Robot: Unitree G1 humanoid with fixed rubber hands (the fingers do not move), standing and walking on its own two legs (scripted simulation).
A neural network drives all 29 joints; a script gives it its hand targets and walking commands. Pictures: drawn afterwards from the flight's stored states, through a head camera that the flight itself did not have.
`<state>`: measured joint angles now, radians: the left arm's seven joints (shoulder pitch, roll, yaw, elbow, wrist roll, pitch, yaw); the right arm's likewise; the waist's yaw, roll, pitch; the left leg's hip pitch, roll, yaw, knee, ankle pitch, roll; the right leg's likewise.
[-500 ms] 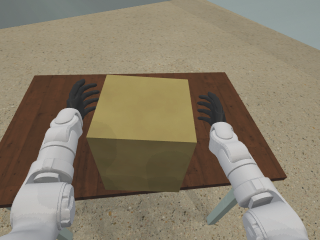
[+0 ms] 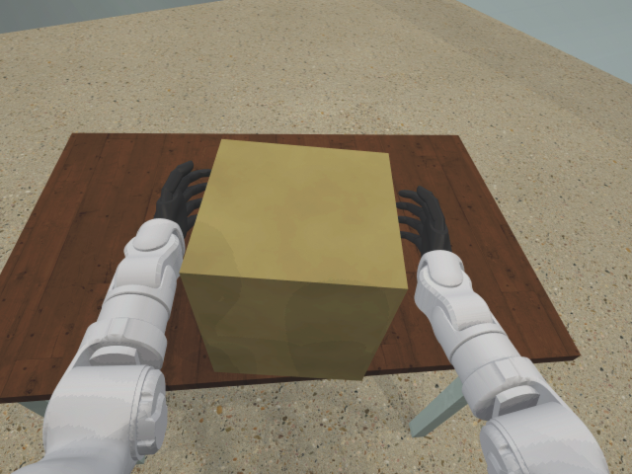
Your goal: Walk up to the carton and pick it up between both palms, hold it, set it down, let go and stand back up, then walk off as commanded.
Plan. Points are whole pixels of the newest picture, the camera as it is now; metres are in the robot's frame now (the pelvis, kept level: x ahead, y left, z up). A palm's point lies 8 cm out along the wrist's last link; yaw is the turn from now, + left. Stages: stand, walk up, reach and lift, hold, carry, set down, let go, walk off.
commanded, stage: reach and lift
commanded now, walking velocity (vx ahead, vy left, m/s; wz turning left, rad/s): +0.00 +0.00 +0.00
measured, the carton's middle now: (296, 268) +0.38 +0.03 +0.04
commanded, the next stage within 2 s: none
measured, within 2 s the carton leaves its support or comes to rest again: leaves its support in 1.72 s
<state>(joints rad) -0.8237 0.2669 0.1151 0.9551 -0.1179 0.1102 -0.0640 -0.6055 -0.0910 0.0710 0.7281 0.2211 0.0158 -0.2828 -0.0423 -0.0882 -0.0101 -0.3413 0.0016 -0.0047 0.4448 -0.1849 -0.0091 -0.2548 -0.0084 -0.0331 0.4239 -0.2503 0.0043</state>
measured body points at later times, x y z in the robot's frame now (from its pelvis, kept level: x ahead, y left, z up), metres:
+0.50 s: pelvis +0.00 +0.00 +0.00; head +0.03 +0.04 +0.45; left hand +0.44 +0.18 +0.08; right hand +0.40 -0.13 +0.08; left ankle +0.02 +0.11 -0.74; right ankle -0.02 -0.12 -0.74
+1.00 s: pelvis +0.01 +0.00 +0.00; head +0.03 +0.04 +0.45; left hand +0.43 +0.18 +0.08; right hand +0.39 -0.13 +0.08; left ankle +0.02 +0.11 -0.74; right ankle -0.02 -0.12 -0.74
